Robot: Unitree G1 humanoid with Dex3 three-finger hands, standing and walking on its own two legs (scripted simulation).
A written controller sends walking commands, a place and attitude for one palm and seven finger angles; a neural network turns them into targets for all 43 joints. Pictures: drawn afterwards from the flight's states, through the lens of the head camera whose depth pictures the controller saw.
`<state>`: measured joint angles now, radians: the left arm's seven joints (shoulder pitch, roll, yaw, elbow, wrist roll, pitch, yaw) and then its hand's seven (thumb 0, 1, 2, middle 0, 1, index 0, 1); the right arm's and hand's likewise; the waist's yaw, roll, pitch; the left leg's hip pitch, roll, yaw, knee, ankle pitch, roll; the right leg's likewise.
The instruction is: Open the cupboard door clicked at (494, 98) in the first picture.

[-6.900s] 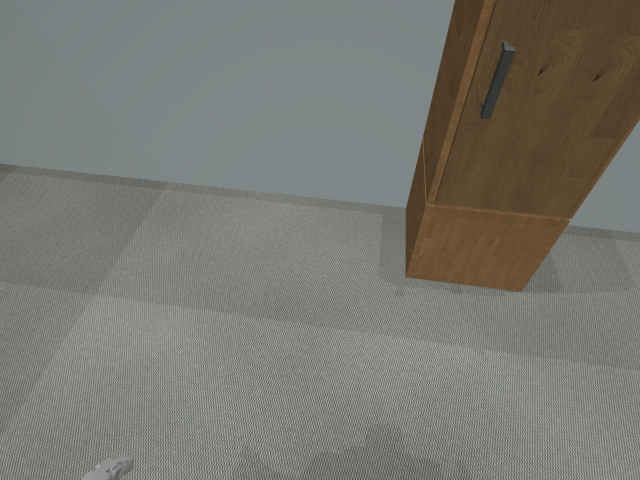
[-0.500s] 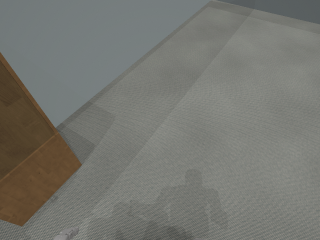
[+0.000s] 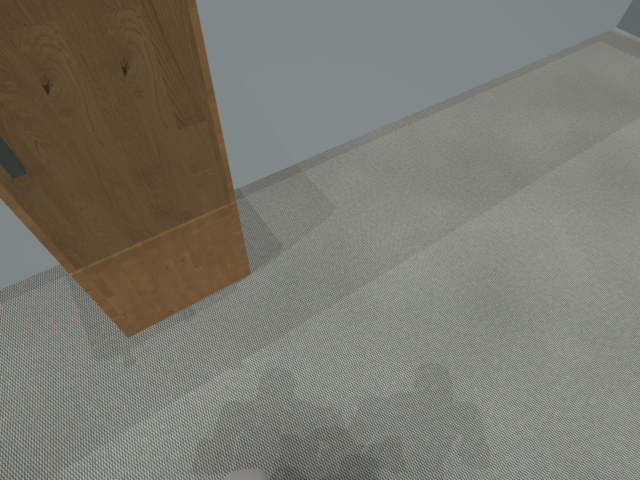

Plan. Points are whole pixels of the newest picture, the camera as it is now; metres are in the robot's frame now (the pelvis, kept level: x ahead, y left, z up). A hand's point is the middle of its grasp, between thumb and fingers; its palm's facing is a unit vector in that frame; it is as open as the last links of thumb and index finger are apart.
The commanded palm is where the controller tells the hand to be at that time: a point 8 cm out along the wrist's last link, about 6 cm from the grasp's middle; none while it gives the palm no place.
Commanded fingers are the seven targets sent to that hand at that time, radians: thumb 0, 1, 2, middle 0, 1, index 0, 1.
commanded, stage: turn to face it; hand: left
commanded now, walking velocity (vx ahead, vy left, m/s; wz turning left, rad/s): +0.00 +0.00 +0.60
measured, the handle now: out of the picture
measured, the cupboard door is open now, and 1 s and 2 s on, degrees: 0 0 0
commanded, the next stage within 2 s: take the last steps up to it in 0.94 s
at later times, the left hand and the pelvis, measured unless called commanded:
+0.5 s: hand out of the picture +0.08 +0.25 -0.14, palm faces +0.24 -0.94 -0.26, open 7.4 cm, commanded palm none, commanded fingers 0.00 0.90 0.90 -0.20 -0.30 -0.20 -0.30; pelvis -0.01 +0.02 +0.01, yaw +15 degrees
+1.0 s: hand out of the picture -0.10 +0.20 -0.17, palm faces +0.53 -0.82 -0.24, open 7.4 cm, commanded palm none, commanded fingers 0.00 0.90 0.90 -0.20 -0.30 -0.20 -0.30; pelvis -0.03 +0.01 +0.00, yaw +31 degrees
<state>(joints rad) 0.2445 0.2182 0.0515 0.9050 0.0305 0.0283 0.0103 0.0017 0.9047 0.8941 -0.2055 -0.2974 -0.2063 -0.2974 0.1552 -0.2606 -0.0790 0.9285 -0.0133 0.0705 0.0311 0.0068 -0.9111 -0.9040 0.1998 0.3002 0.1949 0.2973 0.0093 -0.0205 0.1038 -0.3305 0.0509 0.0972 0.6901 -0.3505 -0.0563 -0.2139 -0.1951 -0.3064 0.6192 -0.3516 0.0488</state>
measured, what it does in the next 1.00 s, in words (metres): steps on the spot, turning left: left foot, then right foot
